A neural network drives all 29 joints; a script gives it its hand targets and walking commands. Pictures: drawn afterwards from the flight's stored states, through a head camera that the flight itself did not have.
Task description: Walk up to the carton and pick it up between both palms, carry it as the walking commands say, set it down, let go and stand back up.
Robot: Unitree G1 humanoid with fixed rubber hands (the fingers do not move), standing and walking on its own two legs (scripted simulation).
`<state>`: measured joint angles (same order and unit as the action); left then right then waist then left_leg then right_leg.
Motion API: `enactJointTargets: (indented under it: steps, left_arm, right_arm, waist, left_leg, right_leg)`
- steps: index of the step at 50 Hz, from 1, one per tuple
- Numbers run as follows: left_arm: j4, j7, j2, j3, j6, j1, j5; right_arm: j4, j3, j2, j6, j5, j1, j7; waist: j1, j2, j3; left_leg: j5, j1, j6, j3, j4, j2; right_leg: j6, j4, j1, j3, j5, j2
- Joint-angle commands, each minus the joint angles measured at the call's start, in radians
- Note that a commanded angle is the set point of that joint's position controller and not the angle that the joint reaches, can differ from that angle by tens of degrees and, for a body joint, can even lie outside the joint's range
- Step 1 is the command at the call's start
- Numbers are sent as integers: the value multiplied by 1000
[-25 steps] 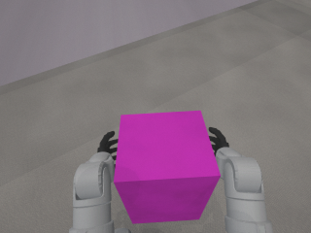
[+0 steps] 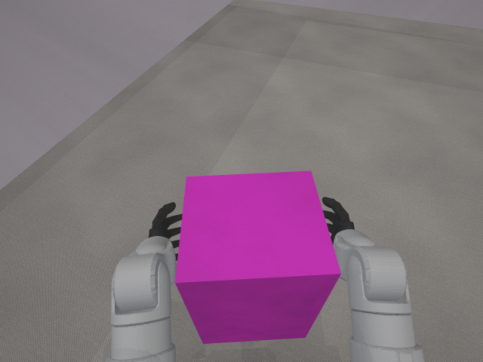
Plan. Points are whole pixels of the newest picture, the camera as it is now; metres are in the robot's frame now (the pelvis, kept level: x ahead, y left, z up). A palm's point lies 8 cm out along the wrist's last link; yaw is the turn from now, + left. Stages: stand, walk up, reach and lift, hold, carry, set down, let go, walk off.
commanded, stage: carry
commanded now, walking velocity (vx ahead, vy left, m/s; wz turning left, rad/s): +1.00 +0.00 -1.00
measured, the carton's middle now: (252, 265) +0.28 +0.01 +0.01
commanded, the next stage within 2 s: none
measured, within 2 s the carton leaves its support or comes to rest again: neither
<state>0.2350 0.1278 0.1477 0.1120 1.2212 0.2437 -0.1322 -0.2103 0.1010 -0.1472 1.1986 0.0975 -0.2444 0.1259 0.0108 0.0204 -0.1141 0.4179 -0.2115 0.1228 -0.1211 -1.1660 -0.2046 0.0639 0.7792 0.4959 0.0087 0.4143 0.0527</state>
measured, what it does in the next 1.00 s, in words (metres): walks ahead, turning right: left foot, then right foot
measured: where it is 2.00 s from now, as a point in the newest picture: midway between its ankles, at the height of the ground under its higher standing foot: (399, 186)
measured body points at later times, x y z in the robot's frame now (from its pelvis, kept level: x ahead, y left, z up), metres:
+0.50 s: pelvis +0.44 +0.03 +0.02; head +0.47 +0.04 +0.47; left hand +0.78 +0.00 +0.10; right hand +0.64 -0.24 +0.12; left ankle +0.34 +0.20 -0.70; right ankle +0.44 -0.13 -0.65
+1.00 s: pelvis +0.83 -0.18 +0.01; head +0.84 -0.19 +0.46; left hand +1.12 -0.34 +0.09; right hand +0.89 -0.51 +0.09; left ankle +1.00 -0.12 -0.71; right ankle +0.66 -0.14 -0.68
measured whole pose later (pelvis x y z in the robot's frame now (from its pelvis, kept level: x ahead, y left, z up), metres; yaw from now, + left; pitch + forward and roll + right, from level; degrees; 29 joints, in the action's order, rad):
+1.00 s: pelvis +0.83 -0.18 +0.01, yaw -58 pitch +5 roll +1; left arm 0.26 0.14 0.14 0.12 1.21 0.27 -0.13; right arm -0.21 0.11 -0.16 1.17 0.10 -0.27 0.12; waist 0.04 -0.03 -0.07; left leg 0.19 -0.44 0.09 -0.05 -0.56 -0.11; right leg 0.06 0.86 0.30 0.16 0.47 0.08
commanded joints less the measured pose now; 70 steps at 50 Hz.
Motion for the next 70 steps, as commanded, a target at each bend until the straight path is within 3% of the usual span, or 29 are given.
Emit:
enactJointTargets:
  steps: [1, 3, 6, 8, 9, 12, 16, 20, 22, 24, 27, 28, 29, 31, 32, 33, 37, 43, 45, 46, 48, 52, 55, 60, 63, 66, 67, 69, 70]
  left_arm:
    - [253, -246, 998, -714, -48, 609, 522]
    - [371, -246, 1016, -761, -55, 687, 574]
    - [445, -221, 998, -783, -58, 685, 552]
    - [409, -240, 965, -790, -49, 685, 552]
    - [337, -248, 948, -784, -31, 634, 509]
    - [109, -283, 907, -728, -5, 480, 497]
    - [174, -283, 946, -727, -8, 576, 501]
    - [142, -263, 953, -726, -28, 581, 487]
    - [137, -254, 926, -712, -17, 564, 463]
    - [133, -236, 912, -712, -20, 572, 458]
    - [79, -235, 897, -703, -9, 577, 426]
    - [118, -239, 887, -705, -16, 616, 433]
    - [103, -234, 895, -702, -7, 570, 436]
    - [82, -236, 865, -683, -10, 687, 423]
    - [59, -238, 882, -673, -5, 626, 415]
    - [81, -252, 899, -701, -8, 670, 441]
    - [205, -265, 1005, -768, -30, 731, 542]
    - [218, -251, 967, -757, -61, 684, 518]
    - [214, -251, 951, -741, -54, 677, 507]
    - [212, -255, 940, -744, -46, 694, 493]
    - [159, -270, 909, -728, -32, 700, 493]
    - [51, -286, 879, -683, -9, 640, 488]
    - [1, -279, 907, -684, -12, 625, 474]
    - [98, -260, 891, -735, -11, 706, 510]
    - [115, -253, 899, -739, -5, 735, 524]
    - [100, -261, 913, -724, -5, 710, 501]
    - [36, -261, 906, -692, -3, 608, 471]
    - [-2, -263, 927, -682, -14, 582, 473]
    - [86, -261, 932, -707, -26, 657, 496]
  right_arm:
    - [-186, -625, -991, -46, -426, -523, -254]
    - [-236, -600, -988, -55, -438, -531, -244]
    - [-366, -621, -981, -76, -439, -527, -230]
    - [-286, -594, -989, -86, -403, -453, -212]
    - [-188, -580, -983, -73, -377, -379, -209]
    - [-168, -563, -877, -52, -304, -414, -198]
    - [-74, -588, -946, -28, -307, -347, -222]
    - [-64, -599, -935, -23, -359, -392, -254]
    - [-91, -614, -909, -13, -378, -450, -262]
    - [-73, -602, -891, 1, -382, -467, -273]
    - [-62, -591, -863, 9, -374, -463, -279]
    - [-9, -565, -854, 15, -348, -424, -284]
    - [-30, -543, -829, 19, -339, -459, -285]
    - [-27, -598, -924, 11, -380, -520, -293]
    - [-35, -599, -938, 8, -390, -525, -289]
    - [-27, -591, -942, 12, -382, -518, -285]
    - [-151, -572, -987, -38, -376, -568, -249]
    - [-194, -634, -1009, -68, -433, -566, -246]
    - [-196, -641, -979, -65, -422, -552, -241]
    - [-112, -636, -991, -52, -420, -530, -244]
    - [-87, -647, -959, -38, -371, -490, -235]
    - [-23, -633, -937, -25, -344, -491, -225]
    - [-17, -627, -921, -13, -360, -509, -245]
    - [-32, -609, -935, -4, -393, -517, -261]
    - [-70, -604, -919, 8, -404, -595, -266]
    - [-94, -605, -916, 15, -385, -546, -269]
    - [-78, -598, -879, 19, -365, -536, -271]
    - [-134, -644, -926, 11, -385, -585, -269]
    - [-115, -644, -974, 9, -412, -574, -263]
  waist:
    - [81, -63, -357]
    - [33, -2, -374]
    - [-53, 62, -508]
    - [-23, 352, -693]
    - [-16, 305, -583]
    - [-39, 68, -304]
    - [-43, 218, -282]
    - [-55, 108, -148]
    - [-34, 192, -97]
    - [-16, 156, -138]
    - [13, 300, -224]
    - [45, 222, -236]
    - [103, 185, -288]
    - [34, -218, -251]
    - [36, -80, -220]
    - [35, -167, -308]
    - [24, -37, -427]
    - [-17, -159, -410]
    - [-54, 36, -513]
    - [-36, 275, -528]
    - [-22, 174, -440]
    - [-52, 46, -233]
    - [-35, 90, -155]
    - [-29, 247, -88]
    - [0, 257, -31]
    - [34, 259, -212]
    - [90, 114, -281]
    - [29, -377, -386]
    - [39, -244, -387]
  left_leg:
    - [336, -1039, 12, 165, -149, 165]
    - [308, -643, -23, 249, 309, 112]
    - [-582, 582, 19, 87, 838, 55]
    - [-584, 823, -118, 584, 694, -290]
    - [-470, 686, -175, 650, 768, -326]
    - [-754, 550, -182, 529, 738, -317]
    - [-856, 590, -127, 250, 743, -259]
    - [-1094, 675, -81, 38, 772, -212]
    - [-1034, 525, -75, -109, 793, -172]
    - [-1333, 471, -19, -232, 705, -79]
    - [-1675, 391, -14, -261, 410, -86]
    - [-1617, 257, 2, -271, 233, -65]
    - [-1358, 19, 26, -213, -57, -45]
    - [151, -529, 63, -14, -450, 208]
    - [173, -556, 44, 128, -497, 196]
    - [152, -581, 33, 223, -492, 182]
    - [150, -496, -15, 246, 70, 95]
    - [-315, 236, 7, -43, 722, 207]
    - [-239, 610, -59, 160, 760, 37]
    - [-193, 727, -145, 496, 817, -215]
    - [-304, 660, -182, 617, 837, -347]
    - [-356, 538, -212, 352, 864, -314]
    - [-590, 557, -112, 124, 825, -256]
    - [-773, 581, -98, -110, 825, -241]
    - [-1128, 419, -54, -306, 798, -158]
    - [-1607, 384, -30, -324, 311, -105]
    - [-1443, 224, -8, -296, 7, -53]
    - [139, -394, 33, -118, -479, 220]
    - [213, -572, 18, 90, -574, 210]
  right_leg:
    - [239, -180, -1228, 505, -1316, -190]
    - [194, -224, -797, 479, -1035, -191]
    - [25, 97, -40, 118, -253, -28]
    - [-6, 462, 230, 92, 86, -7]
    - [-7, 523, 221, 111, 138, -41]
    - [-44, 513, 310, 47, 9, -104]
    - [-21, 333, 350, -30, -61, -109]
    - [10, 212, 461, -182, -97, -64]
    - [25, 59, 299, -214, -225, -60]
    - [41, -140, 71, -330, -346, 56]
    - [80, -111, -206, -397, -271, 151]
    - [118, -171, -369, -354, -304, 170]
    - [236, -198, -603, -105, -302, 81]
    - [429, -246, -834, 716, -538, -244]
    - [421, -261, -785, 779, -749, -230]
    - [431, -309, -811, 826, -706, -257]
    - [280, -327, -728, 446, -648, -184]
    - [112, -286, -193, 160, -466, -82]
    - [38, 11, 54, 79, -425, 15]
    - [-2, 208, 229, 69, -7, 60]
    - [-31, 456, 300, 50, 86, -29]
    - [-44, 318, 390, 6, -8, -152]
    - [-30, 308, 417, -66, -101, -129]
    - [-1, 233, 460, -152, -185, -130]
    - [35, 73, 225, -310, -188, -42]
    - [60, -90, -213, -419, -283, 137]
    - [88, -223, -476, -340, -374, 145]
    - [383, -167, -913, 541, -1196, -317]
    - [437, -135, -1025, 633, -1374, -343]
